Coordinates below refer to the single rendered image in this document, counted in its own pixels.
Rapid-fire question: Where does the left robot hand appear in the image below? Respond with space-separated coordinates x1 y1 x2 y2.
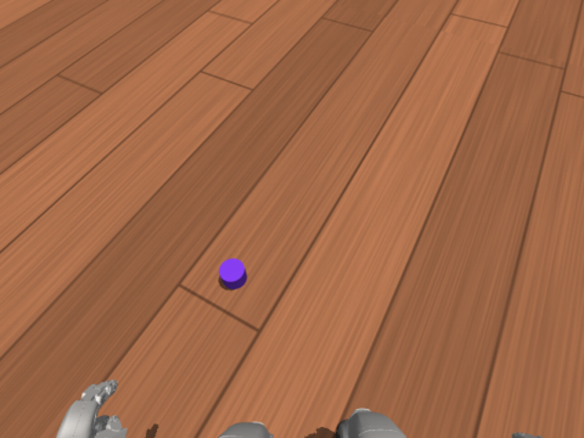
56 380 127 438

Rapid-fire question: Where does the tin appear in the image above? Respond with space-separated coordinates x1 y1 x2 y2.
219 258 247 289

